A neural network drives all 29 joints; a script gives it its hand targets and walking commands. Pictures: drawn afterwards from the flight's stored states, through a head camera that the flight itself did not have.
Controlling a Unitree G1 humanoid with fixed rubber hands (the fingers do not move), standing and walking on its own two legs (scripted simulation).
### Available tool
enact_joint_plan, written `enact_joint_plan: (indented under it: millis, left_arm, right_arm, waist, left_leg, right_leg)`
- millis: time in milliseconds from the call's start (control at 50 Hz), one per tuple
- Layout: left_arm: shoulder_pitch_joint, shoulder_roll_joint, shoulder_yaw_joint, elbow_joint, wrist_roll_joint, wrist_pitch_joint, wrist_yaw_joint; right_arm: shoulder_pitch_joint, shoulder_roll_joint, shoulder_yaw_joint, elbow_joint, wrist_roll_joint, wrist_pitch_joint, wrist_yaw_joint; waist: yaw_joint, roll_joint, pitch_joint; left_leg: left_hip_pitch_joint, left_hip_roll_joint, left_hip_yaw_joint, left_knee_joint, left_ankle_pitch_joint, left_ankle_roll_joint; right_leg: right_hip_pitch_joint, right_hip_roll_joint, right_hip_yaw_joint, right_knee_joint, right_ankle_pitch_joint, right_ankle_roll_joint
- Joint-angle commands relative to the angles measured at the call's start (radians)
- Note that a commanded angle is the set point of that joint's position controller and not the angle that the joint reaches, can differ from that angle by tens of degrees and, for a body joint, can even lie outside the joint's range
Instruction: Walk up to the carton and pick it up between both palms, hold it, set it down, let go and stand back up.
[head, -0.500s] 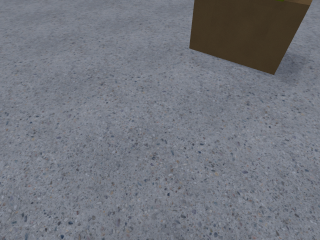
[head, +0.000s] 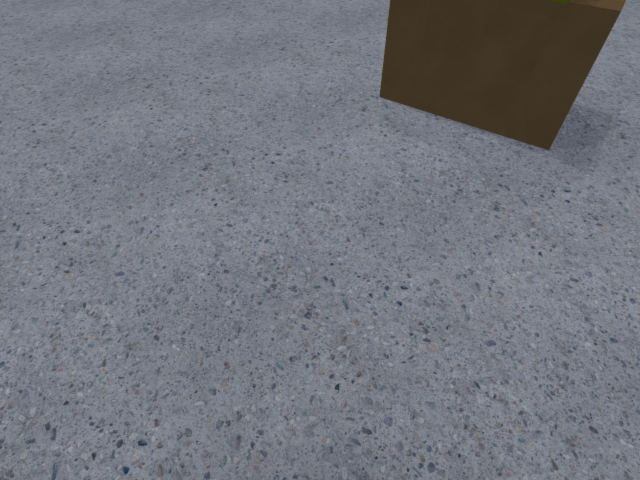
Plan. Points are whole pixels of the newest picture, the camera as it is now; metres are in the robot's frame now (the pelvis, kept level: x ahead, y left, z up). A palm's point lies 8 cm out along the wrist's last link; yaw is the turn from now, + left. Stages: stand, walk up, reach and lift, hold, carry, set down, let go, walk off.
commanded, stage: stand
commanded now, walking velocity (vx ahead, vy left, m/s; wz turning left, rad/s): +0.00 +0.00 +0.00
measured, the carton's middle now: out of the picture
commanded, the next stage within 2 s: walk up in 0.60 s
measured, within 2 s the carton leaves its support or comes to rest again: neither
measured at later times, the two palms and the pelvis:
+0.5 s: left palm out of the picture -0.05 +0.19 -0.15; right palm out of the picture -0.05 -0.19 -0.15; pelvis +0.00 +0.00 +0.00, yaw +0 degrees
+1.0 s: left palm out of the picture +0.07 +0.22 -0.13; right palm out of the picture -0.03 -0.27 -0.15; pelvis +0.01 -0.03 -0.01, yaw -11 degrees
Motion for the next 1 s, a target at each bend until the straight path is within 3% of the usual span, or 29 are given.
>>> enact_joint_plan:
  millis: [0,100,140,160,200,240,320,360,380,400,480,520,580,640,660,680,700,720,760,780,800,820,840,860,900,980]
  left_arm:
    - [0.107,0.041,0.004,0.0,0.0,-0.005,0.0]
    - [0.107,0.061,0.006,0.001,0.001,-0.003,0.001]
    - [0.12,0.084,0.012,-0.005,-0.002,-0.004,0.002]
    - [0.115,0.075,0.01,-0.001,0.0,-0.004,0.002]
    - [0.129,0.049,0.005,0.001,0.0,-0.004,0.001]
    - [0.122,0.044,0.001,0.003,0.0,-0.005,0.003]
    - [0.102,0.049,0.001,-0.009,-0.004,-0.006,0.001]
    - [0.101,0.044,0.003,-0.009,-0.002,-0.009,0.002]
    - [0.117,0.068,0.005,-0.005,0.001,-0.008,0.002]
    - [0.103,0.074,0.009,-0.011,-0.002,-0.009,-0.001]
    - [0.101,0.087,0.015,-0.01,0.001,-0.007,0.002]
    - [0.104,0.064,0.009,-0.013,-0.001,-0.005,0.002]
    - [0.114,0.046,0.005,-0.012,-0.004,-0.008,0.0]
    - [0.105,0.061,0.01,-0.015,0.0,-0.007,0.0]
    - [0.117,0.061,0.008,-0.006,0.001,-0.004,0.003]
    - [0.108,0.055,0.007,-0.01,-0.001,-0.004,0.003]
    - [0.117,0.069,0.009,-0.006,-0.002,-0.003,0.0]
    - [0.121,0.063,0.007,-0.006,-0.002,-0.005,0.002]
    - [0.096,0.067,0.008,-0.015,-0.004,-0.002,0.004]
    - [0.035,0.257,0.07,-0.098,0.015,-0.014,-0.014]
    - [-0.123,0.242,0.064,-0.168,0.023,-0.012,-0.022]
    - [-0.206,0.17,0.047,-0.221,0.041,-0.006,-0.036]
    - [-0.209,0.192,0.055,-0.246,0.066,-0.005,-0.049]
    - [-0.157,0.187,0.062,-0.242,0.063,-0.004,-0.058]
    - [-0.038,0.182,0.068,-0.229,0.063,-0.004,-0.079]
    - [-0.04,0.167,0.06,-0.234,0.041,0.009,-0.1]
  right_arm:
    - [0.082,-0.089,-0.014,-0.01,0.002,-0.007,-0.004]
    - [0.102,-0.071,-0.011,0.0,-0.003,0.0,-0.002]
    - [0.09,-0.074,-0.008,-0.01,0.001,-0.006,-0.001]
    - [0.087,-0.08,-0.011,-0.013,-0.002,-0.007,0.0]
    - [0.096,-0.07,-0.007,-0.004,-0.003,-0.004,-0.001]
    - [0.117,-0.063,-0.006,0.001,0.001,-0.002,-0.006]
    - [0.111,-0.069,-0.008,0.001,0.0,-0.001,-0.002]
    - [0.109,-0.059,-0.004,0.003,0.0,-0.001,-0.004]
    - [0.119,-0.071,-0.006,0.001,0.002,-0.003,-0.005]
    - [0.1,-0.075,-0.008,-0.003,0.0,-0.004,-0.003]
    - [0.112,-0.068,-0.004,0.001,-0.002,-0.006,-0.001]
    - [0.111,-0.078,-0.008,0.005,0.0,-0.003,-0.002]
    - [0.11,-0.063,-0.004,0.001,-0.001,-0.004,-0.002]
    - [0.104,-0.049,-0.001,-0.001,-0.001,-0.007,-0.006]
    - [0.111,-0.055,-0.003,-0.001,-0.002,-0.009,-0.004]
    - [0.104,-0.07,-0.006,-0.003,-0.001,-0.009,-0.004]
    - [0.12,-0.06,-0.004,0.001,-0.002,-0.007,-0.002]
    - [0.123,-0.066,-0.003,0.002,-0.003,-0.006,-0.003]
    - [0.121,-0.07,-0.008,-0.006,-0.002,-0.003,-0.003]
    - [0.055,-0.281,-0.08,-0.15,-0.073,-0.034,-0.005]
    - [0.137,-0.295,-0.1,-0.147,-0.076,-0.038,-0.012]
    - [0.161,-0.293,-0.104,-0.127,-0.078,-0.044,-0.022]
    - [0.139,-0.255,-0.088,-0.13,-0.065,-0.058,-0.031]
    - [0.093,-0.242,-0.084,-0.145,-0.064,-0.071,-0.037]
    - [0.014,-0.274,-0.082,-0.179,-0.067,-0.091,-0.041]
    - [0.006,-0.288,-0.079,-0.174,-0.063,-0.093,-0.017]
  waist:
    - [0.0,-0.001,0.051]
    - [-0.004,-0.005,0.073]
    - [0.004,0.025,0.047]
    - [0.002,-0.006,0.067]
    - [0.011,0.0,0.065]
    - [-0.008,-0.004,0.082]
    - [-0.006,-0.009,0.082]
    - [-0.006,0.017,0.072]
    - [-0.005,-0.003,0.077]
    - [-0.003,0.018,0.075]
    - [-0.004,-0.018,0.067]
    - [-0.005,0.017,0.089]
    - [0.002,-0.016,0.048]
    - [0.004,0.021,0.07]
    - [0.004,-0.011,0.076]
    - [0.002,0.021,0.063]
    - [0.001,-0.024,0.064]
    - [0.0,0.008,0.079]
    - [0.0,0.001,0.099]
    - [-0.024,0.059,-0.023]
    - [-0.105,0.101,0.052]
    - [-0.127,0.214,0.094]
    - [-0.09,0.096,0.096]
    - [-0.052,0.076,0.064]
    - [-0.002,0.124,0.034]
    - [0.004,0.166,0.135]
  left_leg:
    - [-0.045,0.072,-0.06,-0.088,0.068,0.026]
    - [-0.059,0.074,-0.057,-0.088,0.059,0.026]
    - [-0.063,0.074,-0.062,-0.099,0.039,0.025]
    - [-0.07,0.077,-0.067,-0.1,0.044,0.024]
    - [-0.063,0.074,-0.057,-0.09,0.057,0.027]
    - [-0.06,0.076,-0.061,-0.088,0.065,0.026]
    - [-0.059,0.073,-0.059,-0.084,0.057,0.027]
    - [-0.065,0.077,-0.065,-0.089,0.051,0.024]
    - [-0.063,0.077,-0.067,-0.094,0.048,0.026]
    - [-0.06,0.077,-0.067,-0.094,0.052,0.028]
    - [-0.067,0.074,-0.06,-0.091,0.06,0.025]
    - [-0.08,0.071,-0.059,-0.09,0.05,0.023]
    - [-0.068,0.076,-0.062,-0.085,0.053,0.028]
    - [-0.091,0.07,-0.062,-0.09,0.053,0.024]
    - [-0.078,0.077,-0.065,-0.093,0.055,0.025]
    - [-0.083,0.075,-0.068,-0.092,0.045,0.028]
    - [-0.064,0.073,-0.061,-0.086,0.058,0.025]
    - [-0.073,0.072,-0.06,-0.086,0.061,0.024]
    - [-0.083,0.071,-0.062,-0.093,0.044,0.026]
    - [0.169,0.123,-0.139,-0.002,-0.515,0.1]
    - [0.256,0.247,-0.27,-0.095,-0.639,0.158]
    - [0.233,0.454,-0.444,-0.246,-0.644,0.238]
    - [0.16,0.501,-0.462,-0.268,-0.623,0.241]
    - [0.082,0.461,-0.393,-0.263,-0.595,0.21]
    - [0.006,0.422,-0.262,-0.28,-0.596,0.187]
    - [-0.105,0.36,-0.026,-0.323,-0.622,0.153]
  right_leg:
    - [-0.033,-0.08,0.073,-0.095,0.067,-0.021]
    - [-0.049,-0.076,0.073,-0.093,0.068,-0.022]
    - [-0.032,-0.077,0.076,-0.088,0.077,-0.022]
    - [-0.041,-0.075,0.067,-0.081,0.072,-0.022]
    - [-0.037,-0.074,0.069,-0.079,0.074,-0.018]
    - [-0.063,-0.074,0.069,-0.087,0.066,-0.024]
    - [-0.071,-0.078,0.077,-0.095,0.045,-0.029]
    - [-0.056,-0.076,0.069,-0.085,0.068,-0.029]
    - [-0.061,-0.077,0.077,-0.087,0.078,-0.028]
    - [-0.065,-0.076,0.07,-0.083,0.084,-0.023]
    - [-0.041,-0.075,0.073,-0.083,0.069,-0.02]
    - [-0.066,-0.076,0.074,-0.092,0.04,-0.022]
    - [-0.043,-0.077,0.069,-0.085,0.06,-0.024]
    - [-0.049,-0.078,0.069,-0.081,0.066,-0.025]
    - [-0.049,-0.077,0.069,-0.076,0.084,-0.026]
    - [-0.043,-0.075,0.068,-0.082,0.075,-0.026]
    - [-0.057,-0.071,0.068,-0.082,0.065,-0.024]
    - [-0.06,-0.076,0.071,-0.085,0.068,-0.022]
    - [-0.08,-0.075,0.075,-0.088,0.035,-0.027]
    - [-0.387,-0.052,0.169,0.103,-0.544,-0.077]
    - [-0.674,-0.033,0.086,0.223,-0.468,-0.035]
    - [-0.753,-0.023,-0.011,0.542,-0.272,0.011]
    - [-0.755,-0.114,0.08,0.641,-0.246,0.024]
    - [-0.691,-0.126,0.096,0.688,-0.189,0.031]
    - [-0.603,-0.146,0.096,0.749,-0.129,0.041]
    - [-0.499,-0.147,0.007,0.588,-0.087,0.055]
